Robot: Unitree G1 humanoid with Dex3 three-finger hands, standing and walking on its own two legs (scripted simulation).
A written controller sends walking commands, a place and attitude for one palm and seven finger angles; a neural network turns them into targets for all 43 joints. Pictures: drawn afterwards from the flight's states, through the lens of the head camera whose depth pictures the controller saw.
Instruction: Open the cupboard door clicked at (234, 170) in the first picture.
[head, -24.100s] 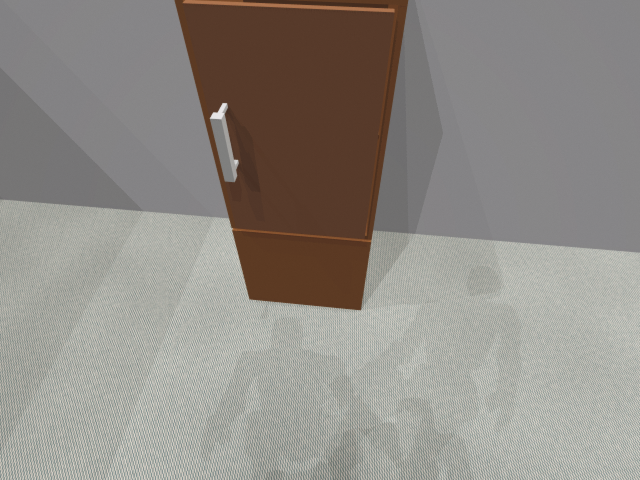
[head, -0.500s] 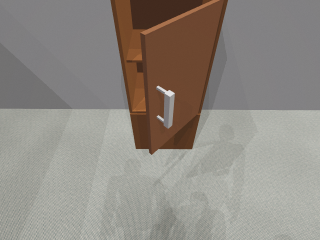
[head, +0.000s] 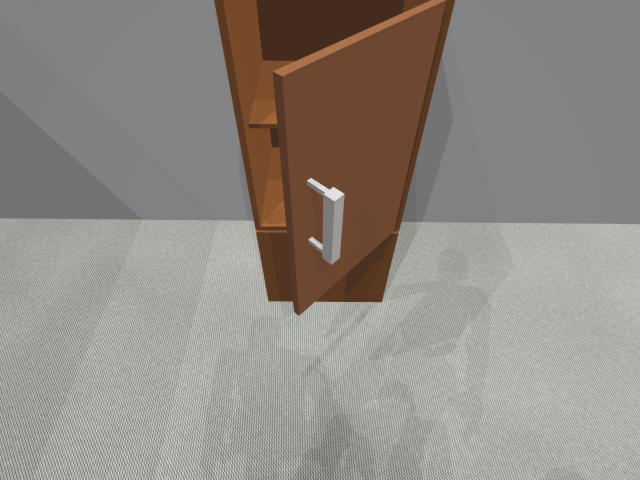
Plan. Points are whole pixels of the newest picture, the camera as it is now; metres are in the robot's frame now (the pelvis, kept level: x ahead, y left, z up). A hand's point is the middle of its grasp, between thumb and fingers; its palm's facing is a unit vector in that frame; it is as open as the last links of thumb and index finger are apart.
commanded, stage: walk to a spot facing it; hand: left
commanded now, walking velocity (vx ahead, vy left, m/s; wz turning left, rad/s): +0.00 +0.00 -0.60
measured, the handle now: (323, 222) +0.53 +0.03 -0.03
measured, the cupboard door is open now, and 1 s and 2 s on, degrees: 47 47 47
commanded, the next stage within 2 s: none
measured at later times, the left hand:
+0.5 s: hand out of the picture +0.07 +0.17 -0.16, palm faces -0.14 -0.94 -0.32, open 7.4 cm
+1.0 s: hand out of the picture +0.12 +0.16 -0.18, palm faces -0.39 -0.89 -0.24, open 7.4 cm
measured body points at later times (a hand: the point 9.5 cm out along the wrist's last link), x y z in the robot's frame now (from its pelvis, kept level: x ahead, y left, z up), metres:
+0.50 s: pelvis -0.02 -0.03 -0.01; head +0.02 -0.08 +0.43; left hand +0.08 +0.22 -0.14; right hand -0.02 -0.29 -0.18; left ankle -0.01 +0.12 -0.69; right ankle -0.06 -0.09 -0.74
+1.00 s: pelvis +0.01 -0.01 +0.00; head +0.07 -0.03 +0.44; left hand +0.14 +0.21 -0.16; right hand +0.04 -0.30 -0.13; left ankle +0.08 +0.10 -0.72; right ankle -0.06 -0.09 -0.74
